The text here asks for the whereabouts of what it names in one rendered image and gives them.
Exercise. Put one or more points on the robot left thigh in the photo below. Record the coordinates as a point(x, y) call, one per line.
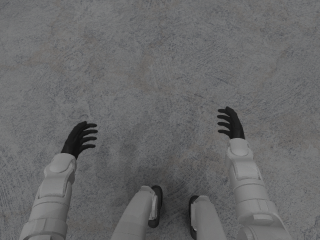
point(133, 223)

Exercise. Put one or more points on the robot right shin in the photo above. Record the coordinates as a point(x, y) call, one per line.
point(201, 198)

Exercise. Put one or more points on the right robot hand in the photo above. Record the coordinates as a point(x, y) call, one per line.
point(234, 125)

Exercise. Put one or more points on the left robot forearm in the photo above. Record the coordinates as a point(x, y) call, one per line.
point(48, 217)

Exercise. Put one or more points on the left robot hand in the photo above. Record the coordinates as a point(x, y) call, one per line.
point(73, 144)

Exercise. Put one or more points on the robot right upper arm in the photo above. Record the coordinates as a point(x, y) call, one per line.
point(258, 232)

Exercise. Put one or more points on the right robot forearm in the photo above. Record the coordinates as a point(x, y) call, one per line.
point(253, 205)

